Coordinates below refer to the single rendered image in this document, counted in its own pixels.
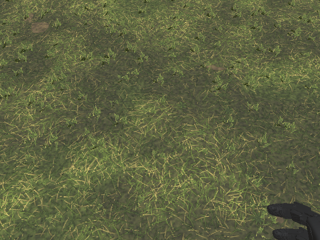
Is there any right robot hand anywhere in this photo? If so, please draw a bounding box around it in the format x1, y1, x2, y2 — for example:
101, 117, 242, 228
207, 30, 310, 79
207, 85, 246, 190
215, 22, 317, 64
265, 201, 320, 240

